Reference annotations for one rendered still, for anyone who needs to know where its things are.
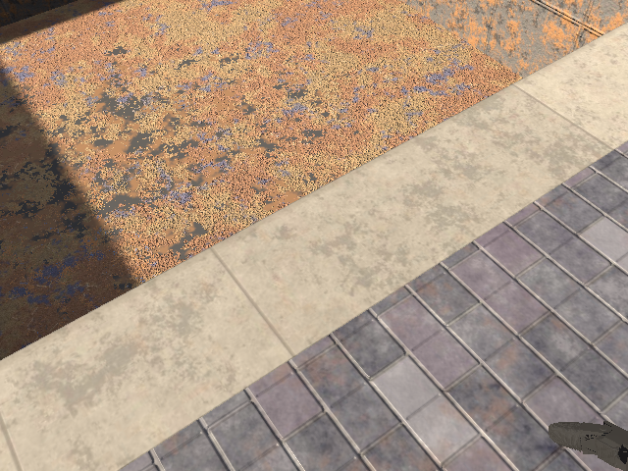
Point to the robot right hand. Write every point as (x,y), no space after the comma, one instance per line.
(608,441)

